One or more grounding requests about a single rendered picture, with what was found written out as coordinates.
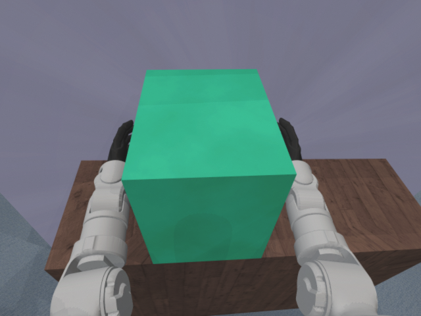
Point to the pedestal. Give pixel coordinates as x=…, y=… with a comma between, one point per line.
x=370, y=206

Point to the carton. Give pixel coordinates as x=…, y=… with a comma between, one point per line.
x=207, y=171

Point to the left robot hand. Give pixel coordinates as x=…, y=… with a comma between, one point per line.
x=119, y=147

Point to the right robot hand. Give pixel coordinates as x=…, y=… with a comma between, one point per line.
x=290, y=138

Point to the left robot forearm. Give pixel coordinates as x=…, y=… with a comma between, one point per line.
x=102, y=241

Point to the right robot forearm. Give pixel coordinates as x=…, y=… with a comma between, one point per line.
x=312, y=225

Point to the robot right upper arm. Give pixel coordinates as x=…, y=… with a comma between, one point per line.
x=328, y=288

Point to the robot left upper arm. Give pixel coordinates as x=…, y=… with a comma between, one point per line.
x=98, y=292

